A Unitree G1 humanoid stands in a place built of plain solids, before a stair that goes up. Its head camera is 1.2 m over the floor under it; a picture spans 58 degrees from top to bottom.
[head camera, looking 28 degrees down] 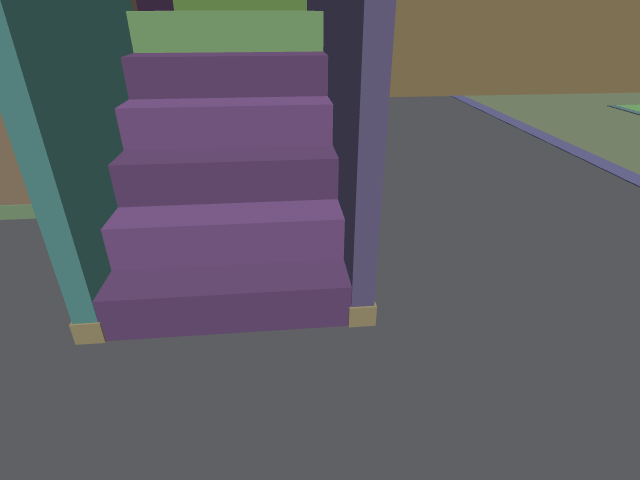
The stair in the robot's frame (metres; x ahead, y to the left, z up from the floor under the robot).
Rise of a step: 0.20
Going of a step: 0.23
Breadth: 1.02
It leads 6 degrees to the left of straight ahead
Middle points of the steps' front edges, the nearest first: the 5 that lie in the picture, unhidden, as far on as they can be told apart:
1.42 0.38 0.20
1.65 0.40 0.40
1.88 0.42 0.60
2.11 0.44 0.80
2.34 0.47 1.00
